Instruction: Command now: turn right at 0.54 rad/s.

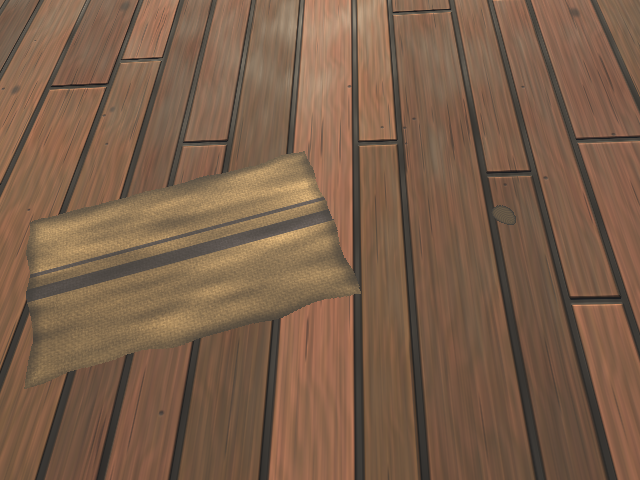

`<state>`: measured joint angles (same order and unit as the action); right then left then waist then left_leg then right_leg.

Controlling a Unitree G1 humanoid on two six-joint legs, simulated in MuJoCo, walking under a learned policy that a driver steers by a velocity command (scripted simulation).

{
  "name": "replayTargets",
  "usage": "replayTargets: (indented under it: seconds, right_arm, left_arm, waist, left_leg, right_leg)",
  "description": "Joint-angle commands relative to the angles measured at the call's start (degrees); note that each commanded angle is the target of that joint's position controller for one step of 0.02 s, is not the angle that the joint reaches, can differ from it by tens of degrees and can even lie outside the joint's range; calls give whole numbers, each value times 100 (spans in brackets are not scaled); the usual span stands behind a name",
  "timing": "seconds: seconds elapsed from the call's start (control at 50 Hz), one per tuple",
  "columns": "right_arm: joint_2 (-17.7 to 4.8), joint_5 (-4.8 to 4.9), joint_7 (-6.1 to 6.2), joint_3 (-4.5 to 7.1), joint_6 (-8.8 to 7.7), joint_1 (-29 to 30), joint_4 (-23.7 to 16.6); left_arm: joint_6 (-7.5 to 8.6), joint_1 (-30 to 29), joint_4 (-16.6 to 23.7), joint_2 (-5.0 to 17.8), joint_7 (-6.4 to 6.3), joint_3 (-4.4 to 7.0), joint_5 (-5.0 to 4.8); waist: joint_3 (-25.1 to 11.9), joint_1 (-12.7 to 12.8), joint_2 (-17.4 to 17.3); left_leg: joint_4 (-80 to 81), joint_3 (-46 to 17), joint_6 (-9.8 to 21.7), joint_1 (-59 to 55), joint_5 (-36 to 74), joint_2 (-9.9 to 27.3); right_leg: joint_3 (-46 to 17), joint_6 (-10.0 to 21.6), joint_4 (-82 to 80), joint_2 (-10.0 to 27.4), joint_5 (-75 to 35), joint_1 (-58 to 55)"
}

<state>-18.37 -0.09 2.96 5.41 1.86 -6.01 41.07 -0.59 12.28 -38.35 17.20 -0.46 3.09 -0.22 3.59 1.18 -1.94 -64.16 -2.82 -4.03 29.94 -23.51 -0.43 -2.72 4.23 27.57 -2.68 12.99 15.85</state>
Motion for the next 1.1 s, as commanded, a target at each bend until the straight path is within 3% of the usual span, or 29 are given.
replayTargets:
  seconds: [0.02, 0.14, 0.24, 0.28, 0.32, 0.34, 0.36, 0.38, 0.4, 0.42, 0.44, 0.46, 0.5, 0.6, 0.66, 0.7, 0.74, 0.76, 0.78, 0.8, 0.86, 0.92, 0.96, 1.0, 1.02, 1.04, 1.06, 1.08, 1.1]
  right_arm:
    - [-391, 22, -2, 104, -107, 57, -348]
    - [-369, 36, -60, 69, -204, 261, -378]
    - [-439, 81, -162, 79, -348, 196, -376]
    - [-465, 91, -222, 73, -393, -47, -295]
    - [-333, 44, -303, 20, -440, -336, -177]
    - [-329, -55, -320, -22, -452, -280, -202]
    - [-522, -171, -313, -58, -447, -116, -311]
    - [-431, -289, -316, -163, -441, 299, -309]
    - [-183, -193, -339, -230, -448, 516, -363]
    - [-242, -119, -354, -215, -443, 410, -316]
    - [-494, -53, -348, -155, -435, 194, -243]
    - [-632, -6, -331, -141, -441, 93, -212]
    - [-801, 20, -289, -118, -420, 32, -233]
    - [-856, 139, -204, -46, -274, -62, -412]
    - [-811, 164, -178, -18, -154, -32, -579]
    - [-720, 180, -189, -29, -111, -40, -683]
    - [-600, 155, -223, -44, -78, -220, -720]
    - [-801, 131, -239, 49, -63, -210, -724]
    - [-904, 141, -260, 122, -33, -262, -701]
    - [-785, 174, -273, 107, 22, -331, -660]
    - [-415, 166, -331, -49, 75, -87, -794]
    - [-432, 191, -447, -80, 64, -26, -973]
    - [-550, 183, -473, -19, 82, -230, -980]
    - [-668, 126, -412, 82, 103, -691, -862]
    - [-1080, 130, -329, 218, 94, -924, -882]
    - [-1745, 39, -247, 303, 44, -948, -1124]
    - [-1537, -187, -338, 244, -104, -1152, -1121]
    - [-1371, -170, -367, 186, -214, -921, -1064]
    - [-1186, -41, -334, 154, -248, -635, -1025]
  left_arm:
    - [48, -155, 467, 957, -117, 251, -25]
    - [-58, -138, 539, 1096, -156, 326, -18]
    - [-134, -290, 630, 1130, -92, 360, -33]
    - [-162, -417, 657, 1030, -86, 320, -37]
    - [-189, -528, 635, 783, -108, 206, -67]
    - [-168, -280, 533, 524, -111, 110, -16]
    - [-123, 140, 405, 233, -90, 7, 161]
    - [-91, 342, 405, 346, -78, 51, 163]
    - [-58, 250, 318, 525, -89, 69, 266]
    - [-26, -34, 277, 618, -89, 109, 257]
    - [-20, -316, 265, 603, -100, 123, 249]
    - [-32, -449, 326, 614, -107, 131, 239]
    - [-8, -388, 306, 618, -120, 138, 170]
    - [109, -277, 253, 551, -149, 210, 110]
    - [133, -171, 252, 563, -111, 278, 72]
    - [109, -54, 249, 708, -103, 348, 89]
    - [101, 54, 250, 910, -130, 395, 149]
    - [126, 3, 340, 813, -171, 345, 153]
    - [140, -132, 397, 738, -204, 294, 129]
    - [139, -371, 422, 727, -220, 285, 73]
    - [54, -387, 347, 947, -229, 353, 60]
    - [-48, -365, 322, 1051, -194, 400, 27]
    - [-55, -320, 272, 1115, -151, 417, -67]
    - [4, -212, 175, 954, -111, 371, -160]
    - [52, 85, 100, 722, -71, 311, -21]
    - [60, -85, 398, 342, -52, 148, 328]
    - [77, -641, 521, 630, -106, 223, 147]
    - [46, -742, 507, 763, -140, 269, -10]
    - [18, -673, 428, 798, -183, 298, 7]
  waist:
    - [-769, -72, 774]
    - [-601, 61, 983]
    - [-700, 77, 1054]
    - [-894, 17, 1074]
    - [-1011, -178, 976]
    - [-1027, -114, 733]
    - [-1088, 206, -267]
    - [-709, 587, -878]
    - [-602, 478, -747]
    - [-508, 280, -616]
    - [-484, 101, -562]
    - [-375, 35, -604]
    - [-270, 50, -606]
    - [-557, -47, -368]
    - [-708, -58, -85]
    - [-706, -62, 430]
    - [-663, -54, 1379]
    - [-675, 15, 1328]
    - [-615, -80, 820]
    - [-488, -199, 558]
    - [-396, -9, 804]
    - [-670, 90, 1074]
    - [-773, 16, 1076]
    - [-826, -205, 829]
    - [-862, -204, -114]
    - [-865, -85, -1732]
    - [-1389, -612, -1069]
    - [-991, -450, -654]
    - [-744, -288, -451]
  left_leg:
    - [330, -240, -108, 408, 428, 30]
    - [1713, -363, -207, 33, 432, -73]
    - [2450, -394, -93, -537, 219, -210]
    - [2865, -296, -12, -842, 345, -137]
    - [4064, -135, 154, -1710, 1433, -30]
    - [4546, -452, 300, -2225, 2233, 295]
    - [4747, -1445, 632, -2562, 3202, 1168]
    - [4606, -1915, 1394, -1917, 3455, 1582]
    - [4723, -1894, 1512, -1580, 2562, 1429]
    - [4697, -1630, 1224, -1622, 1846, 1024]
    - [4662, -1496, 1005, -1587, 1385, 804]
    - [4688, -1557, 939, -1470, 1238, 775]
    - [4658, -1644, 917, -1362, 1219, 721]
    - [4115, -1991, 1182, -1695, 2296, 648]
    - [3738, -1940, 1098, -1424, 2378, 406]
    - [3154, -1482, 812, -872, 1844, 26]
    - [1724, -546, 386, -27, -189, -432]
    - [360, -386, 213, 265, -1355, -258]
    - [-334, -417, 115, 325, -1320, -59]
    - [-274, -387, 51, 324, -1024, 100]
    - [592, 85, -108, 176, -294, 245]
    - [1718, 415, -34, -579, -76, 252]
    - [2465, 636, 94, -953, 330, 134]
    - [3640, 719, 396, -1887, 1338, -129]
    - [4013, -230, 711, -2781, 2938, 366]
    - [4019, -2633, 1772, -3348, 5240, 2039]
    - [4330, -3118, 2611, -2951, 4656, 2392]
    - [4417, -2590, 2396, -2722, 3919, 2059]
    - [4413, -2180, 2038, -2554, 3304, 1701]
  right_leg:
    - [-1617, 847, -883, 1312, -1773, -1034]
    - [-2139, 880, -868, 1196, -740, -820]
    - [-2672, 902, -628, 1140, -1251, -743]
    - [-2661, 842, -397, 1169, -1792, -917]
    - [-2405, 580, -131, 980, -1917, -706]
    - [-2200, 271, -58, 766, -1254, -473]
    - [-1518, -73, 619, 242, 190, -206]
    - [-1007, -374, 479, -78, 1381, -94]
    - [-857, -570, 199, 179, 996, -437]
    - [-813, -583, -90, 151, 430, -526]
    - [-752, -576, -162, 123, 78, -658]
    - [-733, -562, -199, 149, -100, -698]
    - [-529, -487, -82, 129, -70, -656]
    - [-242, -487, 163, 81, -224, -423]
    - [-266, -354, 110, 219, -533, -692]
    - [-673, -20, -223, 676, -934, -1062]
    - [-1867, 921, -718, 2090, -2222, -1418]
    - [-2209, 1378, -792, 2658, -2892, -1335]
    - [-1969, 1396, -754, 2667, -3040, -1141]
    - [-1465, 1143, -719, 2367, -2776, -1026]
    - [-503, 873, -738, 1811, -2752, -1087]
    - [-37, 802, -591, 1788, -2850, -1068]
    - [53, 698, -350, 1886, -2633, -1088]
    - [436, 257, 342, 1672, -1773, -615]
    - [923, -252, 1449, 1269, -489, 310]
    - [940, -836, 3200, 425, 2754, 2008]
    - [-53, -857, 4125, 216, 2939, 2126]
    - [-186, -794, 4351, 351, 2451, 2250]
    - [-213, -754, 4187, 458, 1905, 2292]
